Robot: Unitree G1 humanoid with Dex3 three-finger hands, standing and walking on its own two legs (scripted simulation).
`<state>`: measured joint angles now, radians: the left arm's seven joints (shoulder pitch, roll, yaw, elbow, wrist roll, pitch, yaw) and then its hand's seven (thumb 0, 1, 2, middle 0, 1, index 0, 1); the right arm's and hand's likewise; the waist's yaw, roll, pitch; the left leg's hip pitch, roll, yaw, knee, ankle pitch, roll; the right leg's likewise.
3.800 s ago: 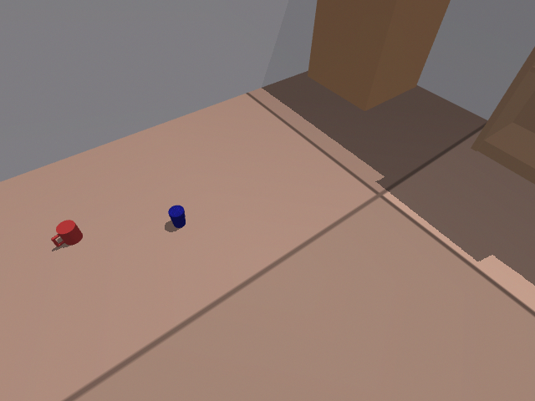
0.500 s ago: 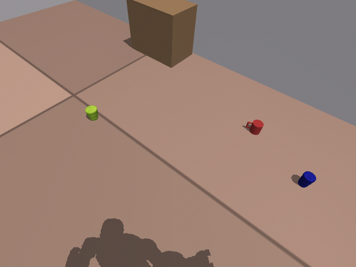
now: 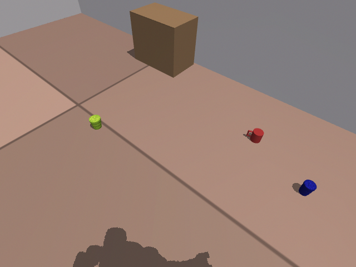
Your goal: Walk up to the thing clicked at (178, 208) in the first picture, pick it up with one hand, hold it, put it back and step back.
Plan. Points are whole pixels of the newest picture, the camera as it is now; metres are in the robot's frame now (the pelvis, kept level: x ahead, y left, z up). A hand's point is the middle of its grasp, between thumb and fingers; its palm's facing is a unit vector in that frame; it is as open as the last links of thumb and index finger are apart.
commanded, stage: stand
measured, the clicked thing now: (306, 188) +0.71 -0.80 -0.73
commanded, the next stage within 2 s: none
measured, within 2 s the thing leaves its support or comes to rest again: neither
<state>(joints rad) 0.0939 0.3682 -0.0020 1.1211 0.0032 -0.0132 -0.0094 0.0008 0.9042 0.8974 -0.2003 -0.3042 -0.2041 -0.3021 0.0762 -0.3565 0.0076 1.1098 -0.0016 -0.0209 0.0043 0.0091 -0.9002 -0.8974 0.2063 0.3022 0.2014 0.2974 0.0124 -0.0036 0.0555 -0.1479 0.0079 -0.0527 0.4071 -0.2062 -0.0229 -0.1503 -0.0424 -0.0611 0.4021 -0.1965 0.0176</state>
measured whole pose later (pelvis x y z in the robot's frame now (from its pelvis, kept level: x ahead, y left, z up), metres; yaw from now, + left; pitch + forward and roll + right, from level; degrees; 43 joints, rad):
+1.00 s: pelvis +0.01 -0.02 +0.00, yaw -1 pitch -2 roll +0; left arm 0.09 0.35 0.00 1.14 0.01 -0.01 -0.01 0.00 0.90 0.90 -0.20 -0.30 -0.20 -0.30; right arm 0.10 -0.35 0.01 1.14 -0.01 -0.01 0.00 0.01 -0.90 -0.90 0.21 0.30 0.20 0.30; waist 0.00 0.01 0.05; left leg -0.11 0.04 -0.05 0.32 -0.17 -0.05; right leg -0.14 -0.01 -0.06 0.35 -0.18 -0.01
